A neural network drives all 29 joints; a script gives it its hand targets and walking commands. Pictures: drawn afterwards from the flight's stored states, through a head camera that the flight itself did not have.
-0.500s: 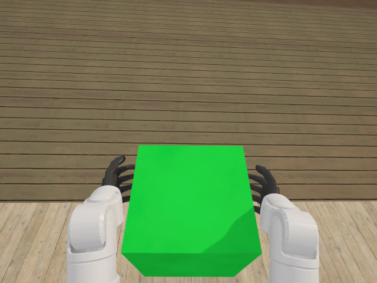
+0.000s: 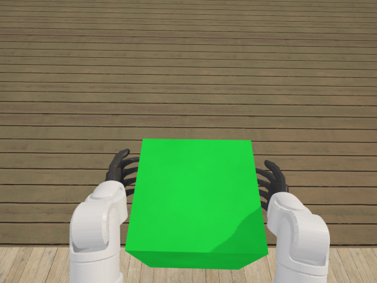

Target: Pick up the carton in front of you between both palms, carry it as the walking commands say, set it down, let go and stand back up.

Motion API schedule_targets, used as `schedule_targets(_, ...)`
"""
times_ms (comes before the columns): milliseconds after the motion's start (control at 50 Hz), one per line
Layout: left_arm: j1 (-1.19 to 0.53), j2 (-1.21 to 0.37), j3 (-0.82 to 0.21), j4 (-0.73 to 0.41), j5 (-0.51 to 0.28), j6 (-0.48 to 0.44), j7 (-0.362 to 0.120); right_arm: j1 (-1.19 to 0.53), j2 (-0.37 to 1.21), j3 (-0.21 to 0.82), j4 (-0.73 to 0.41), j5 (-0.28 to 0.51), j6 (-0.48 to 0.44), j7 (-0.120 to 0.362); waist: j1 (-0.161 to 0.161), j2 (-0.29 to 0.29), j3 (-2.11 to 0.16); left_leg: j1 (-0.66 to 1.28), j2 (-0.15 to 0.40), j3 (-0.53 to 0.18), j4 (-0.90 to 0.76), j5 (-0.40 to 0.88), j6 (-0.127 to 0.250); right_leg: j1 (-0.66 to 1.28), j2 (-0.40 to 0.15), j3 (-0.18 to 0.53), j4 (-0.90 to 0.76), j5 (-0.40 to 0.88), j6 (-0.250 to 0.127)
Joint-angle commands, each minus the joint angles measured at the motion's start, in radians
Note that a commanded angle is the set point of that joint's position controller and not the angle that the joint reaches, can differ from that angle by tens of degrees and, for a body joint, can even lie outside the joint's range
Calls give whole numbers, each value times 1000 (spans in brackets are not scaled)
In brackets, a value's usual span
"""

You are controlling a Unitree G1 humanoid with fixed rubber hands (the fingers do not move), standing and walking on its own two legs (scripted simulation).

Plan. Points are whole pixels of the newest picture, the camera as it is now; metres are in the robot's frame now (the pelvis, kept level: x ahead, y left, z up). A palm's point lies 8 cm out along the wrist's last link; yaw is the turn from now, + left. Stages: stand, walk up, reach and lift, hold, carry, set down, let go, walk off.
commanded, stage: carry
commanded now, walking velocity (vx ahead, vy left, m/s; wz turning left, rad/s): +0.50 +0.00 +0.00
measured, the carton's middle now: (195, 210) +0.29 +0.00 +0.01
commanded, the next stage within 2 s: none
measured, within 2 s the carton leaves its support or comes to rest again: neither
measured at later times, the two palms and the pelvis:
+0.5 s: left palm (142, 52) +0.71 +0.17 +0.16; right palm (244, 59) +0.68 -0.13 +0.16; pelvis +0.32 +0.03 +0.00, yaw -2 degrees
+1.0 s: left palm (152, 11) +1.02 +0.18 +0.17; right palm (227, 10) +1.04 -0.11 +0.17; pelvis +0.64 +0.00 +0.04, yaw +0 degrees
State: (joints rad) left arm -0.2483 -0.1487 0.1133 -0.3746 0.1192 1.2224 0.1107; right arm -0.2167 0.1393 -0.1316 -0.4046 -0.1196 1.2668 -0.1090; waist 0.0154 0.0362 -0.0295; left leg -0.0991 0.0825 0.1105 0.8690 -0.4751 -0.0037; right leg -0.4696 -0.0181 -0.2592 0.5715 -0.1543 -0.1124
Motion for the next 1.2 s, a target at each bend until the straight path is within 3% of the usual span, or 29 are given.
schedule_targets(0,-468,-870,-702,-106,-446,30,-264,-611,830,738,-167,448,-9,262,16,-190,-428,-568,-31,-112,476,28,41,753,-377,644,-291,109,-141)
schedule_targets(20,-505,-875,-710,-126,-453,32,-263,-628,831,732,-172,448,-11,258,6,-98,-405,-560,12,-121,403,87,49,683,-351,541,-279,200,-98)
schedule_targets(40,-544,-870,-716,-135,-463,35,-261,-640,837,732,-170,452,-11,253,-1,-70,-395,-533,37,-123,321,136,47,623,-328,465,-292,223,-67)
schedule_targets(60,-570,-862,-718,-141,-471,39,-259,-657,831,732,-165,448,-10,247,0,-84,-403,-502,32,-105,263,161,41,591,-310,410,-305,210,-48)
schedule_targets(120,-634,-786,-713,-129,-482,56,-260,-698,781,724,-122,424,-6,224,16,-126,-391,-518,4,-50,117,182,24,572,-277,308,-322,208,-55)
schedule_targets(280,-923,-690,-622,164,-506,107,-247,-1017,687,631,140,446,63,192,43,-184,-248,-533,-38,44,-210,412,47,531,-202,171,-290,284,-49)
schedule_targets(340,-1063,-734,-570,279,-516,119,-242,-1150,716,570,247,468,76,197,18,-197,-226,-452,-60,51,-274,413,87,533,-207,142,-205,388,-21)
schedule_targets(380,-1143,-781,-536,357,-518,124,-238,-1203,738,518,333,477,78,203,-59,-133,-325,-147,-136,127,-357,386,82,475,-150,55,53,502,29)
schedule_targets(400,-1189,-803,-521,388,-517,124,-236,-1223,753,494,375,480,77,207,-102,-40,-413,84,-89,54,-357,333,74,353,-106,52,270,329,51)
schedule_targets(420,-1227,-842,-505,419,-519,128,-233,-1271,741,468,413,478,71,208,-89,207,-529,333,198,-413,-386,260,187,73,-26,102,547,-20,95)
schedule_targets(440,-1282,-855,-479,434,-519,126,-230,-1291,783,457,447,487,63,213,-117,330,-530,431,272,-689,-544,202,276,-185,93,201,739,-363,102)
schedule_targets(460,-1340,-875,-464,436,-518,119,-224,-1355,824,452,417,517,57,220,-104,258,-495,409,272,-636,-529,279,279,-274,38,274,854,-338,73)
schedule_targets(480,-1350,-907,-441,441,-513,114,-215,-1410,884,455,405,535,55,225,-98,123,-490,360,235,-544,-481,396,251,-281,4,290,850,-290,51)
schedule_targets(520,-1397,-952,-411,416,-496,104,-196,-1529,961,456,347,573,45,226,-81,44,-494,300,204,-405,-449,543,216,-280,-38,295,777,-222,41)
schedule_targets(580,-1388,-971,-389,382,-461,91,-167,-1582,1005,453,293,598,37,220,-78,67,-533,336,180,-307,-433,655,206,-312,-27,253,716,-198,53)
schedule_targets(660,-1344,-946,-409,335,-415,73,-143,-1510,985,455,268,559,29,207,-108,78,-536,446,161,-242,-396,806,225,-449,-13,201,632,-197,59)
schedule_targets(760,-1334,-887,-473,233,-408,64,-141,-1432,928,497,211,513,28,202,-108,107,-469,381,89,-120,-389,921,205,-279,40,120,226,-59,49)
schedule_targets(800,-1299,-860,-487,225,-405,72,-147,-1387,903,511,215,497,37,204,-54,133,-501,320,63,-35,-256,1257,156,-23,128,39,46,-38,25)
schedule_targets(820,-1285,-856,-496,227,-403,75,-153,-1355,891,520,230,490,41,206,16,118,-574,252,62,15,-100,1262,113,220,127,44,-59,90,10)
schedule_targets(840,-1258,-853,-499,226,-412,77,-162,-1365,877,533,229,488,43,208,83,59,-623,49,36,1,34,992,80,490,40,164,-71,126,-1)
schedule_targets(860,-1231,-823,-502,248,-419,78,-168,-1338,901,542,220,482,51,207,75,-253,-805,-282,-51,-70,304,393,44,890,-265,630,35,380,-177)
schedule_targets(880,-1223,-855,-509,253,-443,78,-179,-1342,873,527,229,465,56,208,111,-383,-798,-531,-197,-116,533,-54,33,1010,-296,848,-61,431,-270)
schedule_targets(900,-1258,-884,-521,218,-471,83,-193,-1333,878,523,247,439,51,202,104,-295,-726,-680,-155,-170,632,-32,49,1006,-275,788,-42,441,-254)
schedule_targets(920,-1304,-901,-545,180,-493,85,-201,-1333,868,510,225,425,47,197,118,-166,-670,-748,-134,-159,629,-2,57,968,-262,721,-29,482,-215)
schedule_targets(960,-1403,-934,-584,124,-544,86,-212,-1332,840,490,213,383,42,179,97,-81,-584,-772,-95,-150,514,35,64,881,-229,614,-41,492,-144)
schedule_targets(1000,-1448,-940,-595,81,-588,87,-216,-1318,805,473,203,350,38,159,93,-86,-582,-750,-85,-131,414,42,58,852,-225,585,-80,405,-124)
schedule_targets(1080,-1429,-911,-579,134,-600,108,-226,-1267,745,460,255,301,46,138,83,-124,-537,-664,-85,-74,107,0,45,730,-219,486,-128,340,-142)
schedule_targets(1140,-1367,-903,-543,282,-571,123,-246,-1255,748,460,338,298,57,145,62,-184,-471,-437,-138,32,-144,108,48,559,-174,358,-135,387,-84)
schedule_targets(1180,-1343,-926,-518,384,-560,127,-260,-1263,783,466,410,326,62,160,-31,-171,-513,-84,-198,117,-300,236,79,406,-147,240,39,584,-22)
